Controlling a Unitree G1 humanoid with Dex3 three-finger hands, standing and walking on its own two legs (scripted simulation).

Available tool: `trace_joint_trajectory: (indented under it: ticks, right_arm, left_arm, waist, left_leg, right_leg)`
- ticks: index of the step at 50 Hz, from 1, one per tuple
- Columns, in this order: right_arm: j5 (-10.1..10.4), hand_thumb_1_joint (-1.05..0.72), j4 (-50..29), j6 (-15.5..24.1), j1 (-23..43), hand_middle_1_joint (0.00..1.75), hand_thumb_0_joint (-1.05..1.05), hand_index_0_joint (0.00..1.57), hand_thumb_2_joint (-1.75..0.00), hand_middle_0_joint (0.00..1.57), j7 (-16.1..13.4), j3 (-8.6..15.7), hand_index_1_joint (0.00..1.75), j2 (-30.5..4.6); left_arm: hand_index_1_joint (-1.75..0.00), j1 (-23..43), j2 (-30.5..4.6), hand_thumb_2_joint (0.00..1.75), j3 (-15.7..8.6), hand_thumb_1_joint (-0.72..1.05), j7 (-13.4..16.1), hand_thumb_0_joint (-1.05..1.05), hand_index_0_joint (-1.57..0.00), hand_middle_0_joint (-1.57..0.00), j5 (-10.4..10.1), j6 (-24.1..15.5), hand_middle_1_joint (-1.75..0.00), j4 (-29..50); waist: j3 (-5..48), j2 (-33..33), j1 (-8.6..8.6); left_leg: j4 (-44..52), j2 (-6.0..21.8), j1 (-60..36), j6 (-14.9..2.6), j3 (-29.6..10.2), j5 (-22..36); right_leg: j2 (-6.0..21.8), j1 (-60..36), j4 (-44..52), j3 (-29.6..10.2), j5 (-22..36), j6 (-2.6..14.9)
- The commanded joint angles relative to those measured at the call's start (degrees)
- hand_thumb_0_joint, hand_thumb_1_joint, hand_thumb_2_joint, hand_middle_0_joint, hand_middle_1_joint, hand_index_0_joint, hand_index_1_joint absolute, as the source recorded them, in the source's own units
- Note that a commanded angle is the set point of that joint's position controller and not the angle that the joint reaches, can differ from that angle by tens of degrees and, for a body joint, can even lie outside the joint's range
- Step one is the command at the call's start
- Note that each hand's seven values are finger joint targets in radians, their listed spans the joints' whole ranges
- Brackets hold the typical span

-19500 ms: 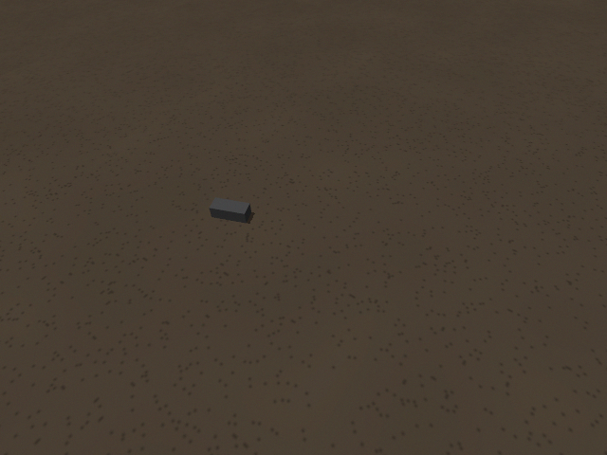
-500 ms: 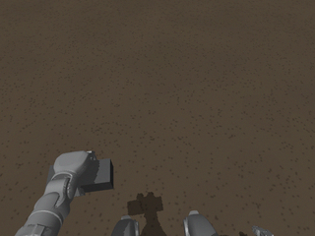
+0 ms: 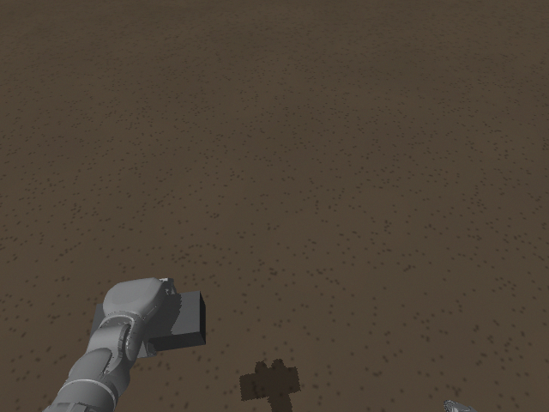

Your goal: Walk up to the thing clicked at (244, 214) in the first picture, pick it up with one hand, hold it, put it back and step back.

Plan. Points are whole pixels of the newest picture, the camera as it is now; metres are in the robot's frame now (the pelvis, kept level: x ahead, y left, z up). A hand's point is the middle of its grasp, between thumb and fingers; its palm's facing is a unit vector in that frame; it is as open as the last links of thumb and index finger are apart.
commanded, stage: hold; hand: left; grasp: from above
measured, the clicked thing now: (151, 324) +0.31 +0.22 -0.10
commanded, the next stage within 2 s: crouch in 1.84 s
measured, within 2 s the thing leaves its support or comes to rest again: neither
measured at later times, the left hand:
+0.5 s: hand (138, 313) +0.31 +0.22 -0.05, palm faces -0.47 -0.04 -0.88, open 10.3 cm
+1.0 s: hand (134, 318) +0.29 +0.22 -0.03, palm faces -0.47 -0.04 -0.88, open 10.3 cm
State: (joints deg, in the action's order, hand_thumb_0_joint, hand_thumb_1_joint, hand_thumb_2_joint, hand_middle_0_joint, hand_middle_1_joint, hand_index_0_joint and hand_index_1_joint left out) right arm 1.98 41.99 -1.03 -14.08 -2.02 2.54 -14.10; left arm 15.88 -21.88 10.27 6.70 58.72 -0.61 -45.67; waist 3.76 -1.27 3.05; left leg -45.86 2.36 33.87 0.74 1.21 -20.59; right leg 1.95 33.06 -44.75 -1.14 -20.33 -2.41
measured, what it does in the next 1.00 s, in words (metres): stands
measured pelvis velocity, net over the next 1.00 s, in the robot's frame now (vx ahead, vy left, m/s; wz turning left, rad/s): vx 0.00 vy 0.00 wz -0.01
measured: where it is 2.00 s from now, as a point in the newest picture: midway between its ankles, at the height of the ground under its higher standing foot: outside the picture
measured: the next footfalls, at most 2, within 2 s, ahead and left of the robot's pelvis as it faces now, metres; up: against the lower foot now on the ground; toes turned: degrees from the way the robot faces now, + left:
none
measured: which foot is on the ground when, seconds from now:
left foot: down 0.00-1.00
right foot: down 0.00-1.00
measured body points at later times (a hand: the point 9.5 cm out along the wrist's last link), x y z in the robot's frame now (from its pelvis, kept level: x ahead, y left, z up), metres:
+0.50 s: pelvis +0.01 +0.00 +0.02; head +0.04 -0.01 +0.47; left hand +0.33 +0.22 +0.00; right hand +0.12 -0.27 -0.10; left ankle +0.02 +0.13 -0.71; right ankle +0.02 -0.15 -0.71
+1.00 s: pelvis +0.00 +0.00 +0.02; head +0.02 -0.02 +0.47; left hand +0.31 +0.22 +0.02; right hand +0.13 -0.26 -0.09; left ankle +0.02 +0.13 -0.71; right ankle +0.02 -0.15 -0.71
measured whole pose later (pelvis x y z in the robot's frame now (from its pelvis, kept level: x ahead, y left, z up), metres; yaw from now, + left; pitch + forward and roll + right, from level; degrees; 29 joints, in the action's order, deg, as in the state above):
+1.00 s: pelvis +0.00 +0.00 +0.02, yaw -1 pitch +2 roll +0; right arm 3.0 39.3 -3.4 -12.2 -2.1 2.5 -14.7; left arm 12.5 -22.7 10.8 -1.0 58.6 -1.9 -37.3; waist 1.0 -2.1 0.7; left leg -33.1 2.0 19.9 0.7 2.5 -15.4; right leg 2.1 19.9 -32.9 -1.9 -15.3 -2.4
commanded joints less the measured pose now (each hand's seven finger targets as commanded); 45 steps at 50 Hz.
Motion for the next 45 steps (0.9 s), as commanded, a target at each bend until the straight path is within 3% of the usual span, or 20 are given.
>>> trace_joint_trajectory:
  ticks: [1,3,7,12,15,16,19,20,29,34,45]
  right_arm:
    - [-0.2,-0.89,-5.8,1.8,0.0,0.3,0.0,0.2,-0.89,0.2,-0.7,3.3,0.3,-9.1]
    - [-0.2,-0.89,-5.7,1.6,0.2,0.3,0.0,0.2,-0.89,0.2,-0.7,3.3,0.3,-8.8]
    - [-0.2,-0.89,-6.0,1.4,0.2,0.3,0.0,0.2,-0.89,0.2,-0.5,3.5,0.3,-9.3]
    - [0.0,-0.9,-6.5,1.0,0.8,0.3,0.0,0.2,-0.89,0.2,-0.4,3.5,0.3,-9.1]
    - [0.2,-0.9,-7.2,0.8,1.1,0.3,0.0,0.2,-0.9,0.2,-0.3,3.6,0.3,-9.2]
    - [0.1,-0.9,-7.4,0.7,1.7,0.3,0.0,0.2,-0.9,0.2,-0.3,3.6,0.3,-9.0]
    - [0.2,-0.9,-8.0,0.6,1.8,0.3,0.0,0.2,-0.9,0.2,-0.2,3.6,0.3,-9.3]
    - [0.3,-0.9,-8.2,0.6,2.3,0.3,0.0,0.2,-0.9,0.2,-0.3,3.6,0.3,-9.3]
    - [0.3,-0.9,-8.9,0.2,2.9,0.3,0.0,0.2,-0.9,0.2,-0.3,3.3,0.3,-9.0]
    - [0.4,-0.9,-9.3,0.2,3.2,0.3,0.0,0.2,-0.9,0.2,-0.3,3.2,0.3,-9.0]
    - [0.8,-0.9,-10.3,0.0,5.4,0.3,0.0,0.2,-0.9,0.2,-0.7,2.7,0.3,-8.6]
  left_arm:
    - [-0.79,20.3,-13.0,0.93,-5.4,0.63,2.6,0.0,-0.97,-0.95,0.3,-0.5,-0.81,12.1]
    - [-0.79,19.8,-13.2,0.9,-5.3,0.64,2.2,0.0,-0.97,-0.94,0.6,-0.5,-0.82,12.8]
    - [-0.79,20.0,-12.7,0.94,-5.2,0.63,1.2,0.0,-0.97,-0.95,0.3,-0.8,-0.81,13.2]
    - [-0.78,18.6,-12.2,0.93,-4.9,0.61,0.2,0.0,-0.97,-0.95,0.4,-0.7,-0.79,13.4]
    - [-0.78,19.3,-12.5,0.92,-4.9,0.62,-0.7,0.0,-0.97,-0.95,0.3,-0.8,-0.79,14.6]
    - [-0.77,18.6,-13.1,0.9,-5.4,0.62,-0.8,0.0,-0.96,-0.94,0.3,-0.8,-0.79,14.9]
    - [-0.76,18.5,-12.6,0.91,-5.2,0.61,-1.2,0.0,-0.97,-0.96,0.1,-0.8,-0.77,15.4]
    - [-0.76,18.9,-13.2,0.92,-5.4,0.61,-1.5,0.0,-0.97,-0.96,0.0,-1.0,-0.77,16.5]
    - [-0.8,18.7,-13.6,0.95,-5.9,0.64,-2.6,0.0,-0.99,-0.98,0.2,-0.9,-0.81,19.3]
    - [-0.8,18.4,-12.5,0.94,-5.3,0.65,-3.3,0.0,-1.0,-0.98,-0.1,-1.0,-0.81,19.2]
    - [-0.8,17.9,-14.3,0.95,-6.6,0.63,-4.8,0.0,-0.99,-0.98,-0.2,-1.7,-0.8,21.7]
  waist:
    - [17.7,-1.9,-0.04]
    - [18.0,-2.1,-0.81]
    - [17.0,-1.2,-0.24]
    - [15.8,-2.1,-0.82]
    - [15.5,-1.6,-0.92]
    - [15.5,-2.8,-1.65]
    - [14.8,-1.5,-0.93]
    - [15.1,-2.1,-1.54]
    - [15.5,-2.3,-1.77]
    - [14.2,-1.5,-1.69]
    - [13.2,-1.8,-2.68]
  left_leg:
    - [7.6,-2.5,-16.2,-0.13,-0.5,14.7]
    - [8.1,-2.6,-17.0,-0.18,-0.4,17.1]
    - [9.3,-2.6,-18.3,-0.18,-0.2,17.7]
    - [10.6,-2.7,-19.4,-0.06,0.1,18.9]
    - [11.3,-2.7,-19.6,-0.18,0.2,18.6]
    - [11.5,-2.9,-19.6,-0.12,0.4,18.6]
    - [12.2,-2.6,-20.3,-0.15,0.2,18.3]
    - [12.6,-2.6,-20.8,-0.13,0.2,17.9]
    - [13.7,-2.7,-21.9,-0.45,0.8,19.0]
    - [14.9,-2.4,-22.0,-0.51,0.7,17.5]
    - [16.9,-2.8,-23.3,-0.8,0.8,15.3]
  right_leg:
    - [-3.3,-6.3,8.4,1.9,12.9,2.44]
    - [-3.2,-7.6,8.7,1.7,15.1,2.44]
    - [-3.3,-8.7,10.1,1.8,15.5,2.43]
    - [-3.4,-9.9,11.1,1.8,16.3,2.59]
    - [-3.4,-10.9,11.6,1.7,16.2,2.56]
    - [-3.3,-11.3,11.9,1.7,16.2,2.57]
    - [-3.5,-11.6,12.4,1.9,15.8,2.53]
    - [-3.5,-11.6,12.6,1.9,15.3,2.64]
    - [-3.5,-13.4,13.8,1.4,16.8,2.59]
    - [-3.7,-13.6,14.6,1.5,15.2,2.71]
    - [-3.3,-15.0,16.6,1.3,13.2,2.64]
